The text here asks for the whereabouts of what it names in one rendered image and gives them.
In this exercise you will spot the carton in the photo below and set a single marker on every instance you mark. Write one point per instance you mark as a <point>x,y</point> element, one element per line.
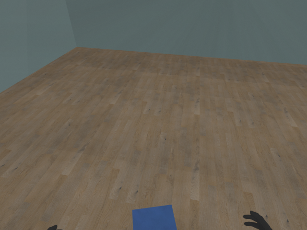
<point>154,218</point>

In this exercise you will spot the robot right hand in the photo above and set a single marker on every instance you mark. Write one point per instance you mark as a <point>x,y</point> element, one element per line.
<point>261,223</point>

